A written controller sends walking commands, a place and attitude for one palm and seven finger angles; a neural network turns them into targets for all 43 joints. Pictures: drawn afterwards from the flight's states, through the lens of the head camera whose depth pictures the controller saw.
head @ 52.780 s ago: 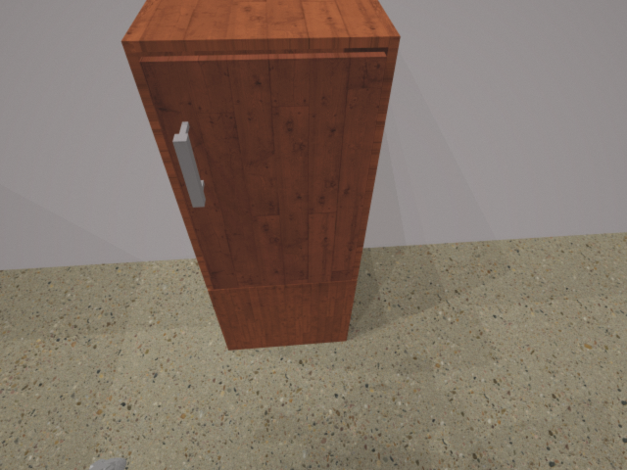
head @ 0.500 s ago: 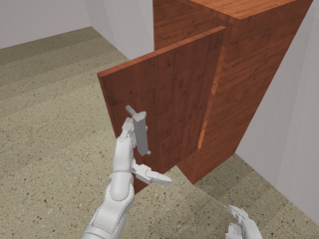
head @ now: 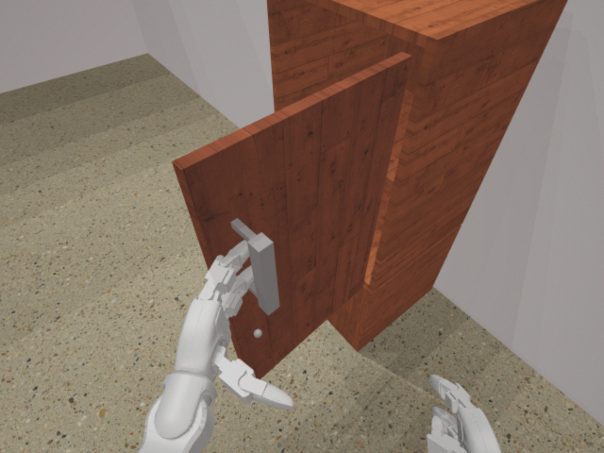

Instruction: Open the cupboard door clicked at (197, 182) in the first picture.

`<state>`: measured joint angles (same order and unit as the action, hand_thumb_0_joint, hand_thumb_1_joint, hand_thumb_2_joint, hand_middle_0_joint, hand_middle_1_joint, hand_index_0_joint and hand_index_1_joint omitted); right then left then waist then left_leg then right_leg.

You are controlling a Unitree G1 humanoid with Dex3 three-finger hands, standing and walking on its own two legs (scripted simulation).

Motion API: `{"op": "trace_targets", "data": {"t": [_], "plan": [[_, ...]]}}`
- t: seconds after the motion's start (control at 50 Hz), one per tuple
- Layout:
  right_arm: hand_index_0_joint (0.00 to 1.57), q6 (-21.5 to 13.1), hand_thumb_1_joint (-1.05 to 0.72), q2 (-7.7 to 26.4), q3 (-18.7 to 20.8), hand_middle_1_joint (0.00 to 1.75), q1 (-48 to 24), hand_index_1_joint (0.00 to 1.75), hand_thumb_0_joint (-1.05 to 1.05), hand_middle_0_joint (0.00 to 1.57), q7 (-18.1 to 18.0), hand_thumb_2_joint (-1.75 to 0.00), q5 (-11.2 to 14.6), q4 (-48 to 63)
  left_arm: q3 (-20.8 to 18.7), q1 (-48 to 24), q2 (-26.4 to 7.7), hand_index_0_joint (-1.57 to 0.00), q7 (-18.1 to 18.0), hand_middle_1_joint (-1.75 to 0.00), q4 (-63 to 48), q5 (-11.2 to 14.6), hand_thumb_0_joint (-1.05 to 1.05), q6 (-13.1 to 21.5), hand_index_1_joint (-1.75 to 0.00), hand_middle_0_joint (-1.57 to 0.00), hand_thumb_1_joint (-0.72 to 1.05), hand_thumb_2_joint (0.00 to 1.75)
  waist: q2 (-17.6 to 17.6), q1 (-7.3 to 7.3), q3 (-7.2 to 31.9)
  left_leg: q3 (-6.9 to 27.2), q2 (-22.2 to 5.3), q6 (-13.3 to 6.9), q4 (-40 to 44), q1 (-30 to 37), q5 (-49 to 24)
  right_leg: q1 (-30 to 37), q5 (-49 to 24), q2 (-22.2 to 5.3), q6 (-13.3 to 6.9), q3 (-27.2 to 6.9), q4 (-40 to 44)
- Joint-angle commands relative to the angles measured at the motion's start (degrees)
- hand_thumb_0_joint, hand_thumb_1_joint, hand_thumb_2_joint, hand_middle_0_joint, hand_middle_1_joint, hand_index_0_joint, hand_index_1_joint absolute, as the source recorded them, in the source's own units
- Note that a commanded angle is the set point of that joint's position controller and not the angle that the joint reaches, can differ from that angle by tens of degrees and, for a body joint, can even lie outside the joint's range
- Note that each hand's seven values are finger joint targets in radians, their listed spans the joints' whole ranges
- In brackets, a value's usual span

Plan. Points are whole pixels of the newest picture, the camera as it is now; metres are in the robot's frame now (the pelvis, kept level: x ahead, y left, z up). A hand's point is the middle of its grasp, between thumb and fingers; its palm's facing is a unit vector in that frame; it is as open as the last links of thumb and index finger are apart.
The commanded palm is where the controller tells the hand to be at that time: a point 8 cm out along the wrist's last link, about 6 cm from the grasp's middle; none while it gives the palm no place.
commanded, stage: slide the hand sideways off the handle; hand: left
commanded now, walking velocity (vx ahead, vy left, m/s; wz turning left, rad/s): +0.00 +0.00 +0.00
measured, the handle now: (255, 268) +0.33 +0.08 +0.09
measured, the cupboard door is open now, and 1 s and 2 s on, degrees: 95 95 95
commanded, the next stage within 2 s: draw the hand back to the body in 0.58 s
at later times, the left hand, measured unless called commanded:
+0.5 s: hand (214, 375) +0.19 +0.11 +0.08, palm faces -0.03 -1.00 -0.03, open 16.3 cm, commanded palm +0.17 +0.16 +0.09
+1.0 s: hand (165, 373) +0.18 +0.15 +0.11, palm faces -0.03 -1.00 -0.06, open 16.3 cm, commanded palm +0.15 +0.21 +0.12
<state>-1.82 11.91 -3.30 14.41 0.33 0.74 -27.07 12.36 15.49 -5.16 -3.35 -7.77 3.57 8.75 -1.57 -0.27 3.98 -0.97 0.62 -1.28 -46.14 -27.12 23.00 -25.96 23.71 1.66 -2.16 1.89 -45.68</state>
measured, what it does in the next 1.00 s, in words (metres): stands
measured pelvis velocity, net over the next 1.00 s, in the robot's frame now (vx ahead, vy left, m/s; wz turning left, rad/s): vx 0.00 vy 0.00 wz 0.02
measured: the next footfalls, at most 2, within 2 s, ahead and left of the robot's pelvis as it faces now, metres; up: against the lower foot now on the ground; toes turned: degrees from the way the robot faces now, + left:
none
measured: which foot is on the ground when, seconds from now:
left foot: down 0.00-1.00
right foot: down 0.00-1.00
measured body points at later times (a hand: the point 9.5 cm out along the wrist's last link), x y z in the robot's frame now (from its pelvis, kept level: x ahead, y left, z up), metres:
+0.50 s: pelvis +0.01 -0.01 -0.01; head +0.03 -0.03 +0.44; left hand +0.19 +0.16 +0.09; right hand +0.20 -0.23 -0.08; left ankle +0.01 +0.10 -0.71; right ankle +0.00 -0.10 -0.71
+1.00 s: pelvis +0.00 +0.00 -0.01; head -0.01 -0.01 +0.44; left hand +0.18 +0.21 +0.11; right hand +0.18 -0.22 -0.07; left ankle +0.01 +0.10 -0.71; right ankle +0.00 -0.10 -0.71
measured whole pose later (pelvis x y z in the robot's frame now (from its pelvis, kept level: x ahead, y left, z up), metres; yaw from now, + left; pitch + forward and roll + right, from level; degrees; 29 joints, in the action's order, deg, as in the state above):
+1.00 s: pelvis +0.00 +0.00 -0.01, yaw +1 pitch +5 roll -2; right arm -7.9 13.4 -3.2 17.0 -3.3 3.0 -26.3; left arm -3.3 32.1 -13.4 9.4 -22.8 14.1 7.7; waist -3.4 0.4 6.9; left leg 1.1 0.0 -1.0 -50.8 -30.2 25.2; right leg -27.5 25.3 2.3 -2.3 3.9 -48.0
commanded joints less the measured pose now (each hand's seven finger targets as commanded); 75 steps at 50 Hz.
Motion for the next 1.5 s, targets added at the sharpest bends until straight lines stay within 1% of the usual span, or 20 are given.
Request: {"op": "trace_targets", "data": {"t": [0.0, 0.06, 0.22, 0.34, 0.56, 0.66, 0.68, 0.7, 0.72, 0.76, 0.88, 0.96, 1.06, 1.16, 1.18, 1.22, 1.26, 1.3, 1.4, 1.48], "plan": [[0.20, -3.8, -0.90, 5.4, 2.9, 0.30, -5.2, 0.30, 0.00, 0.20, -0.2, -0.90, 0.1, 10.5, -3.8, -1.2, -0.9, -0.15, 0.6, -0.30, -16.7, 1.2, 0.00, 3.8, -0.30, -0.15, -0.50, 0.30, 2.8, 0.45, 8.4, 1.7, -0.5, 0.0, 5.7, 4.5, -12.0, 2.3, -15.5, -0.6, 0.3, -0.1, 6.5], [0.20, -4.3, -0.90, 5.7, 3.0, 0.30, -4.7, 0.30, 0.00, 0.20, -0.4, -0.90, 0.0, 10.9, -3.7, -0.5, -1.6, -0.15, 1.3, -0.30, -19.2, 1.1, 0.00, 4.4, -0.30, -0.15, -0.50, 0.30, 2.9, -0.43, 8.0, 2.1, -0.3, -0.2, 4.7, 3.9, -11.4, 0.5, -15.4, -0.6, 0.6, -0.2, 5.7], [0.20, -5.5, -0.90, 6.0, 3.5, 0.30, -3.2, 0.30, 0.00, 0.20, -0.8, -0.90, 0.1, 12.1, -7.1, 9.3, -4.7, -0.15, 4.8, -0.30, -23.8, 2.9, 0.00, 5.5, -0.30, -0.15, -0.50, 0.30, 3.0, 0.14, 10.6, 1.8, 0.1, -0.3, 1.8, 1.9, -14.7, 1.9, -21.7, -1.0, 1.2, -1.0, 3.7], [0.20, -6.3, -0.90, 6.1, 3.7, 0.30, -2.7, 0.30, 0.00, 0.20, -1.3, -0.90, 0.4, 12.5, -9.6, 14.9, -6.4, -0.15, 7.7, -0.30, -25.4, 4.9, 0.00, 6.8, -0.30, -0.15, -0.50, 0.30, 3.4, 0.07, 8.9, 2.0, 0.3, -0.3, 0.4, -0.6, -13.4, 1.1, -23.0, -1.4, 2.0, -1.8, 3.3], [0.20, -7.8, -0.90, 6.6, 4.0, 0.30, -2.7, 0.30, 0.00, 0.20, -2.3, -0.90, 0.9, 12.8, -12.2, 17.7, -8.3, -0.15, 11.8, -0.30, -26.5, 7.9, 0.00, 8.8, -0.30, -0.15, -0.50, 0.30, 3.5, -0.44, 7.8, 2.5, 0.7, -0.1, -2.1, -4.4, -9.1, -1.2, -16.6, -2.0, 2.5, -3.7, 3.8], [0.20, -8.3, -0.90, 6.9, 3.9, 0.30, -3.4, 0.30, 0.00, 0.20, -2.7, -0.90, 1.0, 12.6, -12.2, 13.8, -8.7, -0.15, 11.6, -0.30, -25.5, 8.1, 0.00, 8.8, -0.30, -0.15, -0.50, 0.30, 3.8, -0.86, 6.2, 2.7, 0.6, -0.2, -2.3, -5.7, -5.0, -3.8, -7.1, -2.1, 2.2, -4.6, 5.6], [0.20, -8.3, -0.90, 7.0, 4.0, 0.30, -3.3, 0.30, 0.00, 0.20, -2.9, -0.90, 1.1, 12.6, -13.9, 13.6, -10.4, -0.15, 11.3, -0.30, -26.3, 8.1, 0.00, 8.7, -0.30, -0.15, -0.50, 0.30, 2.6, -0.33, 6.6, 2.5, 0.5, -0.2, -2.1, -5.2, -4.8, -3.7, -5.8, -1.9, 2.0, -4.6, 5.8], [0.20, -8.4, -0.90, 7.1, 3.9, 0.30, -3.5, 0.30, 0.00, 0.20, -3.0, -0.90, 1.1, 12.5, -15.0, 13.1, -11.9, -0.15, 10.9, -0.30, -26.8, 7.8, 0.00, 8.4, -0.30, -0.15, -0.50, 0.30, 1.7, 0.03, 7.0, 2.4, 0.4, -0.3, -1.9, -4.9, -4.6, -3.2, -4.1, -1.8, 1.7, -4.8, 6.3], [0.20, -8.5, -0.90, 6.8, 3.7, 0.30, -3.9, 0.30, 0.00, 0.20, -3.0, -0.90, 1.3, 12.7, -14.4, 12.3, -11.1, -0.15, 10.8, -0.30, -27.4, 7.9, 0.00, 8.1, -0.30, -0.15, -0.50, 0.30, 0.9, 0.04, 7.2, 2.3, 0.5, -0.4, -1.5, -4.3, -4.2, -3.2, -3.1, -1.9, 1.6, -4.8, 6.7], [0.20, -8.8, -0.90, 6.7, 3.5, 0.30, -3.9, 0.30, 0.00, 0.20, -3.3, -0.90, 1.5, 12.3, -16.5, 12.0, -12.4, -0.15, 10.4, -0.30, -27.1, 8.6, 0.00, 7.2, -0.30, -0.15, -0.50, 0.30, 1.6, 0.36, 6.9, 2.6, 0.3, -0.3, -0.5, -4.0, -3.8, -2.5, -1.9, -1.7, 1.5, -4.4, 7.3], [0.20, -9.5, -0.90, 7.0, 3.0, 0.30, -4.6, 0.30, 0.00, 0.20, -3.7, -0.90, 2.1, 11.6, -18.7, 14.4, -12.8, -0.15, 12.2, -0.30, -26.7, 10.8, 0.00, 3.2, -0.30, -0.15, -0.50, 0.30, 1.3, 1.02, 5.6, 2.8, 0.0, -0.4, 2.1, -1.5, -5.8, -0.6, -6.0, -1.1, 1.6, -2.4, 8.2], [0.20, -10.2, -0.90, 7.2, 2.9, 0.30, -4.8, 0.30, 0.00, 0.20, -3.9, -0.90, 2.2, 11.5, -19.7, 15.1, -13.4, -0.15, 13.4, -0.30, -29.4, 11.7, 0.00, 1.7, -0.30, -0.15, -0.50, 0.30, -0.6, 1.39, 5.8, 3.3, -0.1, -0.4, 4.0, 1.0, -8.2, 0.3, -9.5, -0.5, 1.3, -0.3, 7.6], [0.20, -10.9, -0.90, 7.4, 2.8, 0.30, -4.9, 0.30, 0.00, 0.20, -4.2, -0.90, 2.3, 10.5, -22.8, 14.5, -14.8, -0.15, 14.4, -0.30, -30.0, 12.9, 0.00, 0.4, -0.30, -0.15, -0.50, 0.30, -0.3, 1.70, 4.8, 3.6, -0.2, -0.3, 5.3, 2.6, -9.5, 0.9, -10.8, -0.1, 1.2, 0.9, 8.1], [0.20, -11.8, -0.90, 7.8, 2.7, 0.30, -5.2, 0.30, 0.00, 0.20, -4.6, -0.90, 2.7, 9.5, -24.3, 12.2, -16.0, -0.16, 16.1, -0.30, -30.7, 13.9, 0.00, -0.9, -0.30, -0.16, -0.32, 0.37, -1.5, 1.59, 4.6, 4.4, -0.4, -0.1, 6.8, 5.0, -9.7, 1.3, -10.6, 0.1, 1.1, 1.6, 9.0], [0.20, -11.1, -0.90, 6.9, 2.9, 0.30, -5.7, 0.30, 0.00, 0.20, -6.0, -0.90, 1.5, 10.2, -24.9, 9.0, -22.4, -0.16, 7.8, -0.30, -37.5, 5.2, 0.00, -0.6, -0.30, -0.16, -0.29, 0.39, -2.4, 3.78, 3.7, 3.7, -1.1, 0.0, 9.4, 5.3, -8.3, 3.1, -9.5, -1.0, 0.3, -2.2, 13.1], [0.20, -10.2, -0.90, 6.2, 2.3, 0.30, -5.1, 0.30, 0.00, 0.20, -6.4, -0.90, 0.7, 8.5, -21.6, 14.3, -16.2, -0.16, 1.8, -0.30, -32.6, 2.9, 0.00, -2.6, -0.30, -0.16, -0.22, 0.42, -0.6, 2.26, -1.0, 3.6, -1.2, 0.1, 10.9, 6.4, -6.0, 3.0, -6.2, -1.4, 0.3, -1.9, 16.1], [0.20, -9.1, -0.90, 6.5, 2.3, 0.30, -5.6, 0.30, 0.00, 0.20, -6.3, -0.90, 0.6, 7.9, -21.5, 14.9, -16.0, -0.16, -0.5, -0.30, -32.3, 1.3, 0.00, -2.9, -0.30, -0.16, -0.15, 0.45, -1.1, 2.17, -0.5, 3.9, -1.7, 0.1, 13.1, 8.5, -7.2, 5.2, -7.1, -1.4, 0.3, -1.1, 16.6], [0.20, -8.7, -0.90, 6.7, 2.4, 0.30, -6.6, 0.30, 0.00, 0.20, -6.3, -0.90, 0.3, 7.0, -23.6, 15.5, -18.3, -0.16, -2.2, -0.30, -32.2, 0.2, 0.00, -2.8, -0.30, -0.16, -0.08, 0.48, -1.3, 2.81, 0.6, 3.6, -1.9, 0.0, 14.8, 10.2, -9.7, 8.3, -9.4, -1.3, 0.2, -1.0, 17.5], [0.20, -8.5, -0.90, 6.7, 2.3, 0.30, -7.7, 0.30, 0.00, 0.20, -5.9, -0.90, -0.2, 5.2, -25.2, 14.4, -19.3, -0.17, -3.9, -0.30, -32.7, -0.9, 0.00, -2.2, -0.30, -0.17, 0.09, 0.55, -4.0, 2.89, 0.3, 3.7, -2.4, 0.6, 18.9, 14.2, -15.8, 13.0, -13.5, -1.4, 0.2, -0.5, 19.3], [0.20, -8.5, -0.90, 6.7, 2.5, 0.30, -8.1, 0.30, 0.00, 0.20, -5.5, -0.90, -0.4, 4.1, -27.0, 14.1, -19.7, -0.18, -4.4, -0.30, -32.7, -0.9, 0.00, -1.9, -0.30, -0.18, 0.23, 0.62, -2.7, 3.06, 0.4, 3.8, -2.9, 1.2, 21.4, 16.8, -20.0, 15.1, -15.4, -1.2, 0.5, -0.3, 20.8]]}}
